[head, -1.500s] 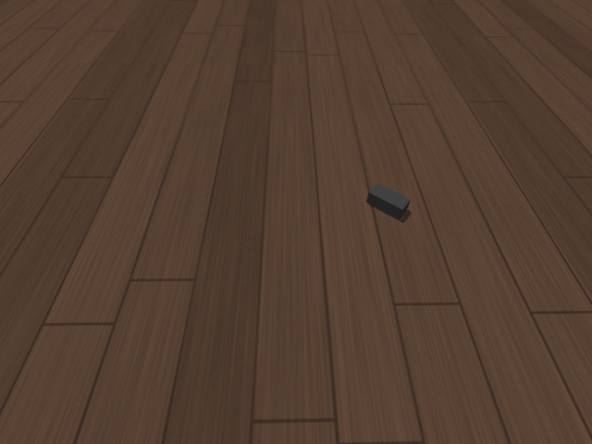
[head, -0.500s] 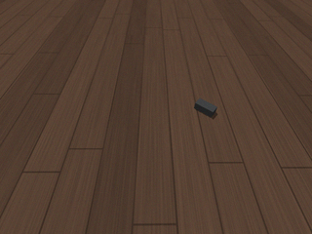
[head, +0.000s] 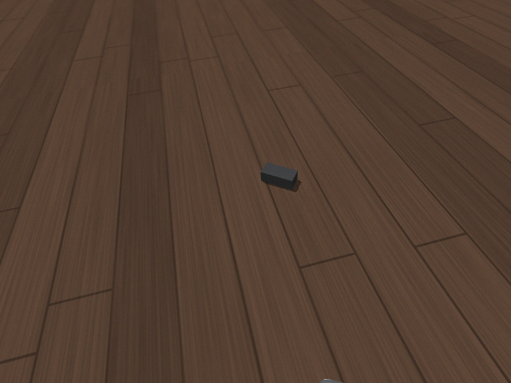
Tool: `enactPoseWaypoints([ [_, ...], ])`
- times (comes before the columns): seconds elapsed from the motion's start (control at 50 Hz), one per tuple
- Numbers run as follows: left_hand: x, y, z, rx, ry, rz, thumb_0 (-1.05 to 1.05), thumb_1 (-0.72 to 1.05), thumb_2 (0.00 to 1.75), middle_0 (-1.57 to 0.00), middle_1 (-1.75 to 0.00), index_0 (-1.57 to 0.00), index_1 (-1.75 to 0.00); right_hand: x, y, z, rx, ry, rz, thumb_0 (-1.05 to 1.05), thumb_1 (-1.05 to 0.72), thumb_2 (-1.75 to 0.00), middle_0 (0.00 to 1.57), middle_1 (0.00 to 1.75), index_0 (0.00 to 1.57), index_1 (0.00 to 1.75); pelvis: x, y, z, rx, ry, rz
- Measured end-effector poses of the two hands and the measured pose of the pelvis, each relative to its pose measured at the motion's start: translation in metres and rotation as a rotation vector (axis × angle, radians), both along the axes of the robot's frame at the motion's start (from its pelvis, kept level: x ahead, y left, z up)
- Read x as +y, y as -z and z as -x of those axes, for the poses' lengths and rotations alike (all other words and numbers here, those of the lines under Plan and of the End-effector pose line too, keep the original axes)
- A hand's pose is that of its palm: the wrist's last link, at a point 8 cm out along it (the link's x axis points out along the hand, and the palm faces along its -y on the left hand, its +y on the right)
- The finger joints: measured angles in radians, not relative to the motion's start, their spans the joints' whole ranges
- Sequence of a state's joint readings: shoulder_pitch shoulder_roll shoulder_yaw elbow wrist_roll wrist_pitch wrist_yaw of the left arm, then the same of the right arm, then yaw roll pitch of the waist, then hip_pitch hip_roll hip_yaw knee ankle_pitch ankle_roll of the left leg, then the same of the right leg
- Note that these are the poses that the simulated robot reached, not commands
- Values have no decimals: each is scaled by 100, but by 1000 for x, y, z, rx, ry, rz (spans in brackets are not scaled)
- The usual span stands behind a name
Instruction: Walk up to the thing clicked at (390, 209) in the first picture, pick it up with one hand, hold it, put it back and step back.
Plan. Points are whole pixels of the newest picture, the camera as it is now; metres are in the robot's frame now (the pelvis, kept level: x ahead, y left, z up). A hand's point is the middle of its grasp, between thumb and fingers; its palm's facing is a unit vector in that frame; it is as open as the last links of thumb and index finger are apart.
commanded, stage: walk up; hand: left
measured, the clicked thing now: (279, 175) +1.23 -0.03 -0.71
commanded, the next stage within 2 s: none
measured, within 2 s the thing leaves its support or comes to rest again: neither
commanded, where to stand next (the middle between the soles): +0.79 -0.10 m, yaw -24 degrees
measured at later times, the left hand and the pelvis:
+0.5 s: hand (146, 282) +0.34 +0.27 -0.13, palm faces -0.27 -0.89 -0.35, open 7.3 cm; pelvis +0.22 +0.01 +0.02, yaw -13 degrees
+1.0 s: hand (214, 182) +0.59 +0.14 -0.08, palm faces -0.33 -0.86 -0.40, open 7.3 cm; pelvis +0.41 -0.07 +0.03, yaw -20 degrees
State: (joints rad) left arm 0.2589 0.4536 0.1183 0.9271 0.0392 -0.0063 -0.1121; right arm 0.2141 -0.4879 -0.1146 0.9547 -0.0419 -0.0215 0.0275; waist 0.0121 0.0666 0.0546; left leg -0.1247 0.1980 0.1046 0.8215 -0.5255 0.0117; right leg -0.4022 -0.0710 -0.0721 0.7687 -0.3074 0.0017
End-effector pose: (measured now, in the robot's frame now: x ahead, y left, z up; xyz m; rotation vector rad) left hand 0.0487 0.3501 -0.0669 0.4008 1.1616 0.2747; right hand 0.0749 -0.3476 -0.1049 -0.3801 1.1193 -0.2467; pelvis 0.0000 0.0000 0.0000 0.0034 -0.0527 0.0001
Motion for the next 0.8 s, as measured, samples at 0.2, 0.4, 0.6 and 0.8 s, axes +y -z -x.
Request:
enactPoseWaypoints([
  [0.2, -59, 4, -52, 83, 40, 101, 0, 91, 89, -21, -30, -21, -30, 16, -29, -81, -83, -7, -100, 1, -91, -90, 20, 30, 20, 30, -16, -27, -74, -4, 110, 16],
  [0.4, -40, 34, -198, 52, 180, 121, 0, 90, 89, -21, -30, -21, -30, 20, -37, -146, -76, 78, -5, 1, -91, -90, 20, 30, 20, 30, 5, -10, -181, 17, 170, 18],
  [0.6, -52, 3, -382, -59, 371, 91, 0, 91, 89, -21, -30, -20, -30, 35, -54, -150, -41, 257, -15, 1, -91, -90, 20, 30, 20, 30, 5, -30, -266, 10, 250, -3],
  [0.8, -122, -11, -509, -110, 493, 68, 0, 91, 89, -20, -30, -20, -30, 8, -13, -169, 65, 358, -85, 1, -90, -90, 20, 30, 20, 30, -32, -16, -345, 5, 304, -37],
])
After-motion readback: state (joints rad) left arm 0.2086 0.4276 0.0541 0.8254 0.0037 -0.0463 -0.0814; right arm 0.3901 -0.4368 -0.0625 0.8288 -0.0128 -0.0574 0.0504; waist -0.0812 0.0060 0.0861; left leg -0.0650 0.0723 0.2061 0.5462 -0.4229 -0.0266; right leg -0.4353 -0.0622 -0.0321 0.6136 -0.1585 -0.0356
